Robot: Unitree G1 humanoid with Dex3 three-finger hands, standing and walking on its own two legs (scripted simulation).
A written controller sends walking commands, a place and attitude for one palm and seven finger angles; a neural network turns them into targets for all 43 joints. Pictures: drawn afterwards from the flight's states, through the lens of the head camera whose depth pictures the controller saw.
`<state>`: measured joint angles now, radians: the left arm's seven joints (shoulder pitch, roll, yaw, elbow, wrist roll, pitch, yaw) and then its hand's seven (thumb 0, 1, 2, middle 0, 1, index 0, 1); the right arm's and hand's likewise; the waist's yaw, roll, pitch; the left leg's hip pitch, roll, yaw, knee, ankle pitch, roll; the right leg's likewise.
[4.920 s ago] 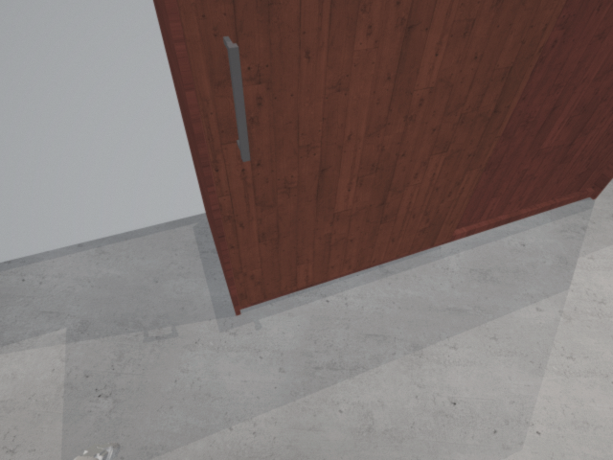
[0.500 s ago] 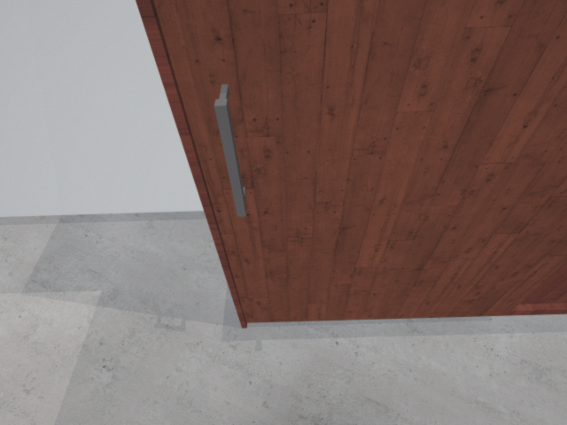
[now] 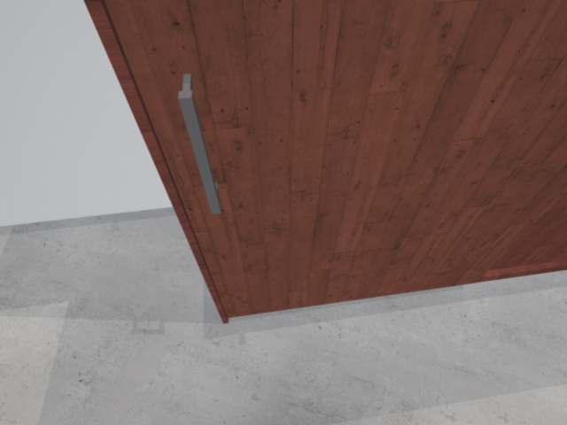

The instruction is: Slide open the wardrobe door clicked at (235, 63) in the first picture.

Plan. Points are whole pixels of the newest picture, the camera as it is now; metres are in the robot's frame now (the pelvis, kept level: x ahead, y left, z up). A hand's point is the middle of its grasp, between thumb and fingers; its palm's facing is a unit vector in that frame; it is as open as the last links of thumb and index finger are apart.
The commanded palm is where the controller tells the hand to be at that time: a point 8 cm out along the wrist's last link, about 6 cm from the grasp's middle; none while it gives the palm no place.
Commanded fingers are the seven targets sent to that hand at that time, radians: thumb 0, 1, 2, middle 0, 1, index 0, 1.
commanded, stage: come to a stop and stand still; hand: left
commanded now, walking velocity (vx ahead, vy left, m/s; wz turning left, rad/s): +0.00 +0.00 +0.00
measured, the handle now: (203, 153) +0.49 +0.15 +0.09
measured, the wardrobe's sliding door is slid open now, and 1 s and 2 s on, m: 0.00 0.00 0.00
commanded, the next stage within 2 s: look again from close up in 0.34 s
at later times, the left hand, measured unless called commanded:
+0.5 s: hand out of the picture +0.01 +0.17 -0.16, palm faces +0.06 -0.97 -0.23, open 7.3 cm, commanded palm none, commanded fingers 0.00 0.90 0.90 -0.20 -0.30 -0.20 -0.30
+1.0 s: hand out of the picture -0.04 +0.16 -0.17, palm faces +0.08 -0.98 -0.20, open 7.4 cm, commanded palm none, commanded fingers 0.00 0.90 0.90 -0.20 -0.30 -0.20 -0.30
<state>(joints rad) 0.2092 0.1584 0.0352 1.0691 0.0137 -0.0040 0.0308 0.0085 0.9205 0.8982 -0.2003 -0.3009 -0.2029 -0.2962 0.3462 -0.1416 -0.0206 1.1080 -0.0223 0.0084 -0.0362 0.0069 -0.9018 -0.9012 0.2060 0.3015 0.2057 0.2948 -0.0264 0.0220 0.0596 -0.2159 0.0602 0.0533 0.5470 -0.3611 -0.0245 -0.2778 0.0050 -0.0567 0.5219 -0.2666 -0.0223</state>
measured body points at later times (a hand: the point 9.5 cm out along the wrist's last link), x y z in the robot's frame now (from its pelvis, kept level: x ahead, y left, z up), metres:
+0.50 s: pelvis -0.01 -0.01 +0.01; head -0.01 -0.03 +0.45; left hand +0.00 +0.22 -0.14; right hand +0.01 -0.23 -0.16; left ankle -0.04 +0.13 -0.73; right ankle +0.00 -0.10 -0.73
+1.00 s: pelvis -0.03 -0.01 +0.01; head -0.02 -0.02 +0.46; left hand -0.04 +0.21 -0.15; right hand -0.04 -0.22 -0.16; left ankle -0.04 +0.13 -0.73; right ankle +0.00 -0.10 -0.73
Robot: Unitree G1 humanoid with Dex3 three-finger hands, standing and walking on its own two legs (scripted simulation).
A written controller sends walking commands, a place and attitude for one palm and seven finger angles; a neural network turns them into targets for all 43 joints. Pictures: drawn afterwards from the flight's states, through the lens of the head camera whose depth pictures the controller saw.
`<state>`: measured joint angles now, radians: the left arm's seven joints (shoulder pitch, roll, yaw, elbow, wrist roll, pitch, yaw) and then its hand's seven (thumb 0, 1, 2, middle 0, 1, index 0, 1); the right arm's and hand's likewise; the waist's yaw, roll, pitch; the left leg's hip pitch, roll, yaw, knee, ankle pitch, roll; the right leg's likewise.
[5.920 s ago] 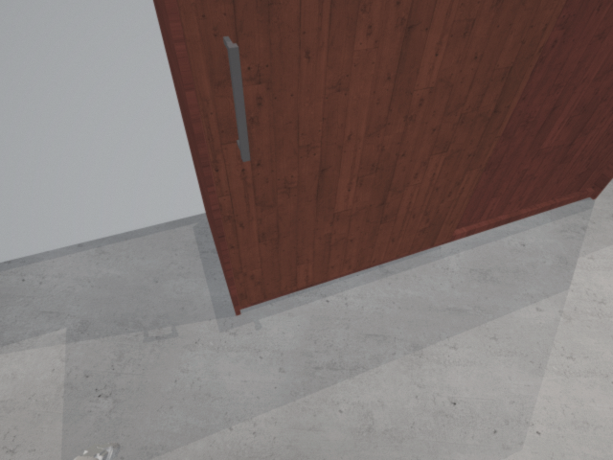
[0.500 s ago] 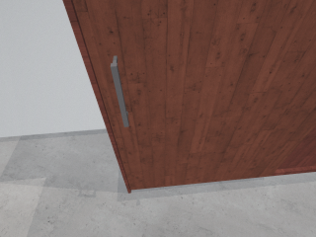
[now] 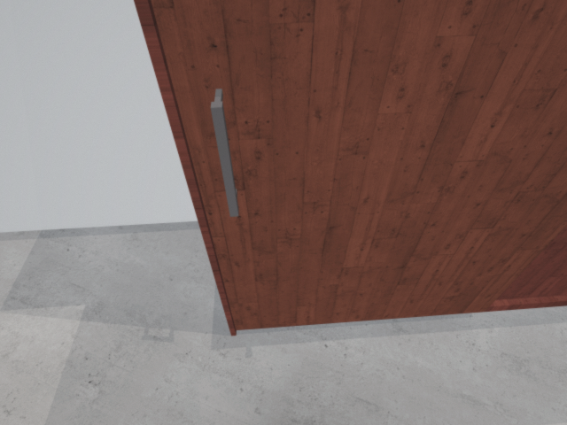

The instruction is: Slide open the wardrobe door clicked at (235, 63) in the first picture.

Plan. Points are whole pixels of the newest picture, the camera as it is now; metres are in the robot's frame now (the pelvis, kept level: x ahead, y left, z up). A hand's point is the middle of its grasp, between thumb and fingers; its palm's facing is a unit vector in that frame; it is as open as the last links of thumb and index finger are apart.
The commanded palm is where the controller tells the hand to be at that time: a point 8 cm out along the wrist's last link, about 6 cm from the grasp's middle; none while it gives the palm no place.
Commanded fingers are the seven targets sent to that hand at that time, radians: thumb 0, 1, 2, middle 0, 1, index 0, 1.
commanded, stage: look again from close up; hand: left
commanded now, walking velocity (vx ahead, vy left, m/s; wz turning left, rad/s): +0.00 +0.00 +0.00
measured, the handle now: (227, 159) +0.53 +0.14 +0.08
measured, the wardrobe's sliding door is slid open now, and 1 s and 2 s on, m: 0.00 0.00 0.00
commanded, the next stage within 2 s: raise the hand with hooked fingers in 0.20 s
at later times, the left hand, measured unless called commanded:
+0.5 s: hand (152, 373) +0.19 +0.19 -0.01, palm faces +0.29 -0.95 -0.11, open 7.6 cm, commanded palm +0.10 +0.24 -0.05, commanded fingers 0.00 0.64 0.79 -0.22 -0.47 -0.22 -0.47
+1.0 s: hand (133, 364) +0.19 +0.21 +0.01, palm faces +0.04 -1.00 -0.09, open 10.2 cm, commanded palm +0.15 +0.28 +0.01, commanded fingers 0.00 0.06 0.54 -0.26 -0.84 -0.26 -0.84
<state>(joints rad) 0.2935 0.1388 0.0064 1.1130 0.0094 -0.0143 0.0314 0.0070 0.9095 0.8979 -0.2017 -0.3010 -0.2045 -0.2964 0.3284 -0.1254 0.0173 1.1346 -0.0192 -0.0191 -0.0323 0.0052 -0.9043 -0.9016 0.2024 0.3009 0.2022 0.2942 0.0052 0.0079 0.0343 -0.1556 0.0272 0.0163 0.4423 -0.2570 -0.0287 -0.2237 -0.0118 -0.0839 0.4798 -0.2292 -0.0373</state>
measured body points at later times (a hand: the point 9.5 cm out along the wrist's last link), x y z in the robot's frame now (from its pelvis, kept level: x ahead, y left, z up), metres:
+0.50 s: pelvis -0.01 +0.01 -0.01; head -0.03 -0.02 +0.44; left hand +0.17 +0.24 +0.00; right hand +0.10 -0.25 -0.13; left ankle -0.01 +0.14 -0.74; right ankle +0.02 -0.09 -0.74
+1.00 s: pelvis -0.03 +0.02 -0.07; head +0.02 +0.02 +0.38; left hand +0.18 +0.27 +0.02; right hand +0.18 -0.17 -0.15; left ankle -0.01 +0.14 -0.74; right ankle +0.02 -0.09 -0.74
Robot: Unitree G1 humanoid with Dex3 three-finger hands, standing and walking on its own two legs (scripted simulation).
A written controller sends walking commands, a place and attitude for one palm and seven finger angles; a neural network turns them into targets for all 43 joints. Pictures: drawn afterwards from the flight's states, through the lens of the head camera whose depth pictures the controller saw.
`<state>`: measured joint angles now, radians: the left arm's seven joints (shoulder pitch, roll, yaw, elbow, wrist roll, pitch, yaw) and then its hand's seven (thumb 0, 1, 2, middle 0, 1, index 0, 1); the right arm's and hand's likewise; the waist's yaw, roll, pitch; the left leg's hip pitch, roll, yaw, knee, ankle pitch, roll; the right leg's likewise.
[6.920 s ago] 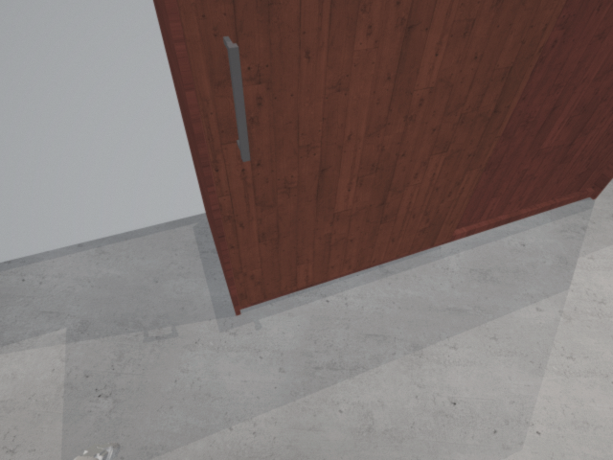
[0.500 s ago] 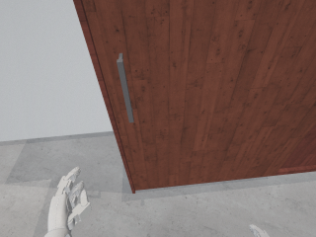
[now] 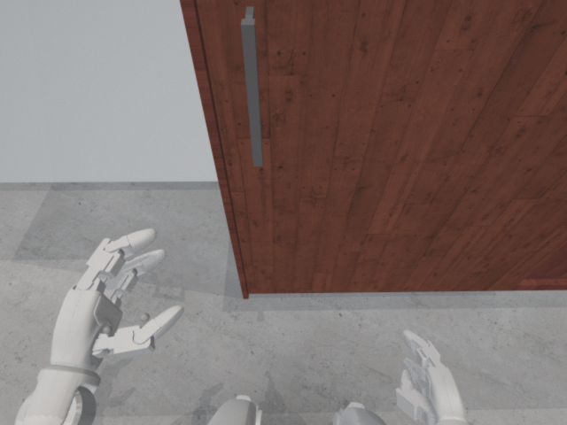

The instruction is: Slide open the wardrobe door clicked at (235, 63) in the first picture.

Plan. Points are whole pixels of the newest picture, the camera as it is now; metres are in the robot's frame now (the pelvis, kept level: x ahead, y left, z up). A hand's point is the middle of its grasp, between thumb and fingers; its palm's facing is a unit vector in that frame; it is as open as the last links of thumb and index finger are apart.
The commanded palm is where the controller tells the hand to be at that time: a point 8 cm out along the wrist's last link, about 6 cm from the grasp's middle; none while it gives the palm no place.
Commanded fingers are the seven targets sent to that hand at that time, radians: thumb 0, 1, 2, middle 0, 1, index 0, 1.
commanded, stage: raise the hand with hooked fingers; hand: left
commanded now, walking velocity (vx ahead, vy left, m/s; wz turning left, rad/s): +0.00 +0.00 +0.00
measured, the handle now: (254, 97) +0.56 +0.10 +0.15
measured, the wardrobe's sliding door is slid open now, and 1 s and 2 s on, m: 0.00 0.00 0.00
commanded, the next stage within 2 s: move the hooked fingers beside the handle in 1.40 s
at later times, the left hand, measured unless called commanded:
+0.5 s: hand (95, 257) +0.27 +0.24 +0.13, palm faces +0.13 -0.99 -0.08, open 13.1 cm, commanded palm +0.24 +0.29 +0.14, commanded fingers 0.00 -0.50 0.30 -0.30 -1.20 -0.30 -1.20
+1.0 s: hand (62, 193) +0.31 +0.27 +0.19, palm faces +0.14 -0.99 -0.03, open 14.0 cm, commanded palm +0.27 +0.31 +0.18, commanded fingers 0.00 -0.50 0.30 -0.30 -1.20 -0.30 -1.20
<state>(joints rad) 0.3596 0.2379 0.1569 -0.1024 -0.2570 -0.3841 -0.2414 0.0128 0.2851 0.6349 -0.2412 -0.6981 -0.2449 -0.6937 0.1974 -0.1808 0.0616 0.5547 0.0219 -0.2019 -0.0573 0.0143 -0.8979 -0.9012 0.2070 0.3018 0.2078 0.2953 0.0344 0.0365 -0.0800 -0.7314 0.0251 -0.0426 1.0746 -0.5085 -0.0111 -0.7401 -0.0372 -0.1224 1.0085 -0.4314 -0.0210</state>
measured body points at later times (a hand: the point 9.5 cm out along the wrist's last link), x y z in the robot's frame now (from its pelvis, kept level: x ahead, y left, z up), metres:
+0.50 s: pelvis +0.03 +0.00 +0.04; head +0.05 +0.00 +0.49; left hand +0.25 +0.29 +0.14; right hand +0.21 -0.24 -0.02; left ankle +0.02 +0.12 -0.67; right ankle +0.04 -0.11 -0.67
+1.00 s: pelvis +0.02 -0.01 +0.06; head +0.02 -0.03 +0.51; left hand +0.29 +0.32 +0.20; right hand +0.19 -0.25 -0.02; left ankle +0.02 +0.12 -0.67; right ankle +0.04 -0.11 -0.67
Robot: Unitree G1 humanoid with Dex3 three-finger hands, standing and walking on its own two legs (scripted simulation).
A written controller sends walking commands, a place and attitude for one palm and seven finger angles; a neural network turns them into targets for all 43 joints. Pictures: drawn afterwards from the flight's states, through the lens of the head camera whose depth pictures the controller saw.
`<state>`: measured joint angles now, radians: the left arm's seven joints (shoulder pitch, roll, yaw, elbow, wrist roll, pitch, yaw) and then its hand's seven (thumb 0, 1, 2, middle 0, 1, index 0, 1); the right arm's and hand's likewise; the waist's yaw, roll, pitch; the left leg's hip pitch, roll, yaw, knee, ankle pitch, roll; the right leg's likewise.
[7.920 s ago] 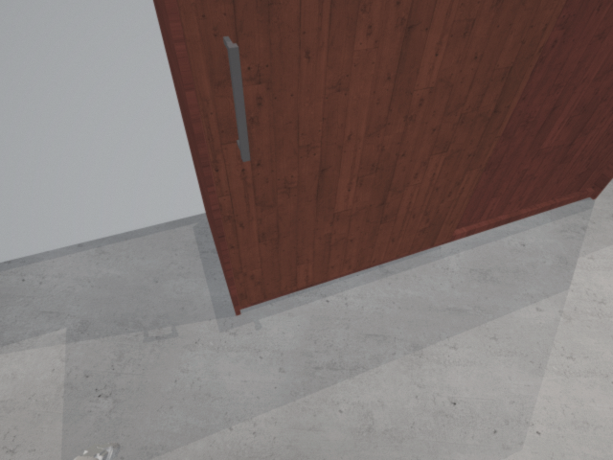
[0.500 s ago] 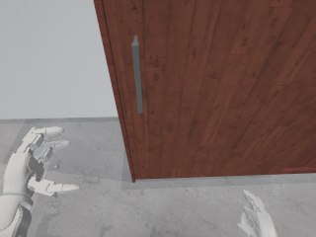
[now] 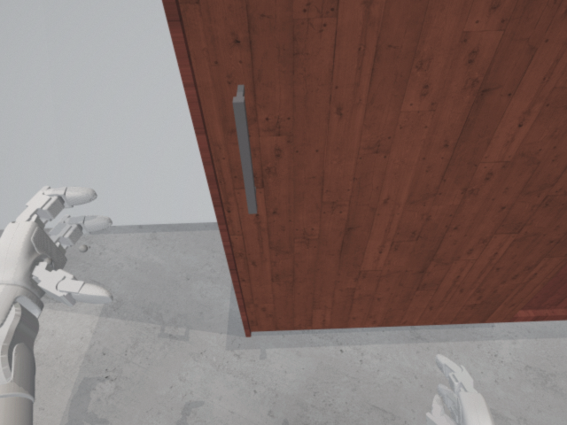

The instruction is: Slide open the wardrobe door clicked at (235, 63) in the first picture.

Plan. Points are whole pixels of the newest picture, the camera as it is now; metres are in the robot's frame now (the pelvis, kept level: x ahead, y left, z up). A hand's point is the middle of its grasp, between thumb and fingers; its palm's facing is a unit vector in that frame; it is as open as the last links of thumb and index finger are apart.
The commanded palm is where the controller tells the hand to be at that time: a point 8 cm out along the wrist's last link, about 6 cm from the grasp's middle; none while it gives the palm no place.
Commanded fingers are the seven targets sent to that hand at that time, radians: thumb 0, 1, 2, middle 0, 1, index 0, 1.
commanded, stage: raise the hand with hooked fingers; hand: left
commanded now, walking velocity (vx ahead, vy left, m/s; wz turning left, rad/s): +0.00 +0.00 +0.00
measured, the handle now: (247, 156) +0.53 +0.12 +0.10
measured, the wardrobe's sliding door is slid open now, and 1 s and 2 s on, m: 0.00 0.00 0.00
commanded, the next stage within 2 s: move the hooked fingers beside the handle in 0.40 s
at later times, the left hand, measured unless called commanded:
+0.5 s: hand (87, 260) +0.27 +0.28 +0.13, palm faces +0.17 -0.98 -0.03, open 14.0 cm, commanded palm +0.24 +0.32 +0.13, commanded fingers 0.00 -0.50 0.30 -0.30 -1.20 -0.30 -1.20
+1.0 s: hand (132, 223) +0.34 +0.25 +0.12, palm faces +0.15 -0.99 -0.01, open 13.9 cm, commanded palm +0.31 +0.29 +0.12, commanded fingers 0.00 -0.50 0.30 -0.30 -1.20 -0.30 -1.20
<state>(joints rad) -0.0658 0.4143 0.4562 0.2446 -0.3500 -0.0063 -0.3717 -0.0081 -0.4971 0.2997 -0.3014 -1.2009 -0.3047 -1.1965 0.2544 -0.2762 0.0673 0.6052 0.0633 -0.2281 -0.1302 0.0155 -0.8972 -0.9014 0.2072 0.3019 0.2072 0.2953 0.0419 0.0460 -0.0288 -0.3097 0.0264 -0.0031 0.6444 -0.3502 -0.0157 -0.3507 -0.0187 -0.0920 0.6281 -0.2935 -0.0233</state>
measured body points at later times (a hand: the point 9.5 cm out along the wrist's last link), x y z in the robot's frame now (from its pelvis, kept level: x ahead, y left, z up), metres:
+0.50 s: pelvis -0.01 +0.00 +0.00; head +0.00 -0.01 +0.45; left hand +0.26 +0.33 +0.13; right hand +0.17 -0.23 -0.07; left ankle -0.01 +0.13 -0.72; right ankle +0.02 -0.10 -0.72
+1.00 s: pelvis +0.00 +0.00 +0.00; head +0.02 -0.01 +0.45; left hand +0.33 +0.30 +0.12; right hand +0.15 -0.24 -0.08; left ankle -0.01 +0.13 -0.72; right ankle +0.02 -0.10 -0.72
